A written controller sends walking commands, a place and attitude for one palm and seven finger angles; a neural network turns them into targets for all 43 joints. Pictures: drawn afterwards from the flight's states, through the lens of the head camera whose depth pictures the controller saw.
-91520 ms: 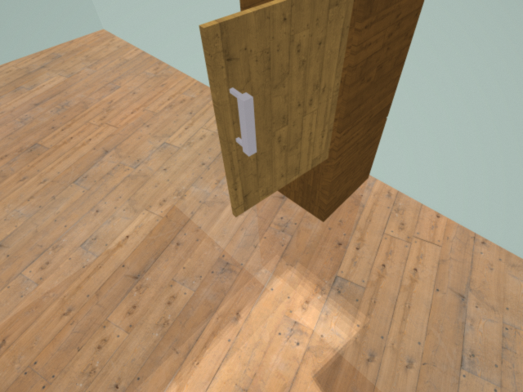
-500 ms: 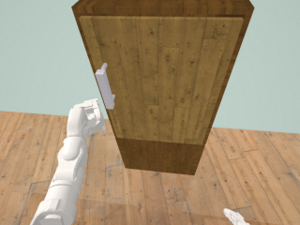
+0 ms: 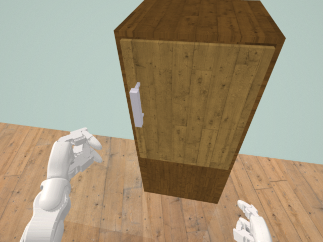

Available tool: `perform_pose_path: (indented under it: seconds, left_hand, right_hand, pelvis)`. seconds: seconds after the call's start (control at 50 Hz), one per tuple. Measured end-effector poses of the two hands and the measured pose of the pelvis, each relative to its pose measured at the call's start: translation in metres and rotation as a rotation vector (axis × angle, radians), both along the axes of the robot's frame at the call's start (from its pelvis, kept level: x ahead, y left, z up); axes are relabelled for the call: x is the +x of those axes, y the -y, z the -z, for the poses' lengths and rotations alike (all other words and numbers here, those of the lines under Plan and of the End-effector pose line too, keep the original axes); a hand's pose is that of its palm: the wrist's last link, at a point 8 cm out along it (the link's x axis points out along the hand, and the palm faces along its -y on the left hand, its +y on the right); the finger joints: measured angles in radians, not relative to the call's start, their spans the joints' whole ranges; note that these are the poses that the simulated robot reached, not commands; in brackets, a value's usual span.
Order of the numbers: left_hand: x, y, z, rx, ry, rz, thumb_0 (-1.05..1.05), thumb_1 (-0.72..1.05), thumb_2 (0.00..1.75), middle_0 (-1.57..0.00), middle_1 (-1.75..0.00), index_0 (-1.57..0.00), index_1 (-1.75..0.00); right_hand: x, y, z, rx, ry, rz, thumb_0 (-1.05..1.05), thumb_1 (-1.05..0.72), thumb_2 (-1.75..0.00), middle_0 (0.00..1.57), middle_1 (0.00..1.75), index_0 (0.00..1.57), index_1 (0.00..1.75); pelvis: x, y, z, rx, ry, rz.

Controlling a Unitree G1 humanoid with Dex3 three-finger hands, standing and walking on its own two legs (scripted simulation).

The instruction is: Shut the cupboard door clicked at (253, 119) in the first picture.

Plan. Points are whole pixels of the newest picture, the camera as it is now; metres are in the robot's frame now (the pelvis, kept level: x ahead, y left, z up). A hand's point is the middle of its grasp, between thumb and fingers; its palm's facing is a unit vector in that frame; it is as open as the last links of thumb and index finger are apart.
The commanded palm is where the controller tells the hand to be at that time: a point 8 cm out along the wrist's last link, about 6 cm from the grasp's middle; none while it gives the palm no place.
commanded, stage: draw the hand back to the body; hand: left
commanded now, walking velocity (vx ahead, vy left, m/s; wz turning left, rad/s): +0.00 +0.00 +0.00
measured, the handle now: (138, 105) +0.56 +0.13 +0.03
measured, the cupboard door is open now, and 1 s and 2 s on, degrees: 0 0 0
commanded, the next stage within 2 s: step back with the hand held close in 0.84 s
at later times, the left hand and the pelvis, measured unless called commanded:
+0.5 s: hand (20, 170) +0.20 +0.28 +0.17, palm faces +0.47 -0.79 -0.41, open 6.4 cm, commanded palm +0.16 +0.31 +0.18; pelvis +0.02 +0.01 +0.01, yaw +0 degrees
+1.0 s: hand (34, 169) +0.20 +0.25 +0.17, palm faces +0.46 -0.79 -0.40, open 7.4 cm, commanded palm +0.15 +0.29 +0.18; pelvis +0.02 -0.01 +0.01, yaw +0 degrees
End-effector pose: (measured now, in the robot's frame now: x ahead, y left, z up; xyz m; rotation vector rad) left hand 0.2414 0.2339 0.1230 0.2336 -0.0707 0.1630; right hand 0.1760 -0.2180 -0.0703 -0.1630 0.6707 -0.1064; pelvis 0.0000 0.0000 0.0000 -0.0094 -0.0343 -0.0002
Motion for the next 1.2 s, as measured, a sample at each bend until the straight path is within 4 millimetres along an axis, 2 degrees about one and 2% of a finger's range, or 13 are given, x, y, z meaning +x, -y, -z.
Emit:
perform_pose_path:
  seconds: [0.14,0.26,0.48,0.56,0.72,0.84,0.92,1.06,1.2]
  left_hand:
    - [-0.028,-0.029,-0.015,0.049,0.005,-0.102,0.02,0.89,0.90,-0.88,-1.04,-0.87,-1.04]
    - [-0.047,-0.049,-0.032,0.100,0.031,-0.176,0.02,0.89,0.90,-0.72,-0.86,-0.71,-0.86]
    - [-0.083,-0.076,-0.063,0.223,0.071,-0.297,0.02,0.89,0.90,-0.42,-0.53,-0.41,-0.53]
    - [-0.093,-0.081,-0.066,0.239,0.074,-0.344,0.02,0.89,0.90,-0.32,-0.43,-0.32,-0.43]
    - [-0.088,-0.064,-0.049,0.173,0.040,-0.330,0.02,0.89,0.90,-0.23,-0.33,-0.23,-0.33]
    - [-0.085,-0.055,-0.058,0.199,0.075,-0.296,0.02,0.89,0.90,-0.22,-0.31,-0.21,-0.31]
    - [-0.084,-0.054,-0.065,0.218,0.091,-0.297,0.02,0.89,0.90,-0.21,-0.31,-0.21,-0.31]
    - [-0.080,-0.058,-0.062,0.255,0.070,-0.304,0.02,0.89,0.90,-0.21,-0.31,-0.21,-0.30]
    - [-0.074,-0.058,-0.054,0.279,0.034,-0.240,0.02,0.89,0.90,-0.21,-0.31,-0.21,-0.30]
  right_hand:
    - [0.014,-0.022,-0.004,0.003,0.004,-0.064,0.01,-0.91,-0.90,0.20,0.30,0.21,0.30]
    - [0.020,-0.029,-0.003,0.004,-0.005,-0.093,0.01,-0.91,-0.90,0.20,0.30,0.21,0.30]
    - [0.022,-0.019,-0.001,0.005,-0.004,-0.083,0.01,-0.91,-0.90,0.20,0.30,0.21,0.30]
    - [0.021,-0.012,0.000,-0.005,-0.007,-0.084,0.01,-0.91,-0.90,0.20,0.30,0.21,0.30]
    - [0.018,0.000,0.001,-0.024,-0.011,-0.077,0.01,-0.91,-0.90,0.20,0.30,0.21,0.30]
    - [0.018,0.007,-0.003,-0.024,0.012,-0.058,0.01,-0.91,-0.90,0.20,0.30,0.21,0.30]
    - [0.019,0.010,-0.002,-0.015,0.019,-0.052,0.01,-0.91,-0.90,0.20,0.30,0.21,0.30]
    - [0.018,0.015,0.003,-0.010,-0.018,-0.041,0.01,-0.91,-0.90,0.20,0.30,0.21,0.30]
    - [0.009,0.022,0.007,-0.042,-0.076,0.026,0.01,-0.91,-0.90,0.20,0.30,0.21,0.30]
  pelvis:
    - [0.007,-0.009,-0.006,0.000,0.028,-0.004]
    - [0.012,-0.012,-0.008,0.002,0.037,-0.007]
    - [0.018,-0.009,-0.009,0.002,0.041,-0.007]
    - [0.017,-0.006,-0.009,0.002,0.044,-0.012]
    - [0.013,0.002,-0.009,0.006,0.045,-0.017]
    - [0.016,0.009,-0.009,0.005,0.050,-0.010]
    - [0.016,0.011,-0.009,0.006,0.051,-0.006]
    - [0.015,0.013,-0.008,-0.007,0.013,-0.009]
    - [0.012,0.002,-0.006,-0.007,-0.031,0.005]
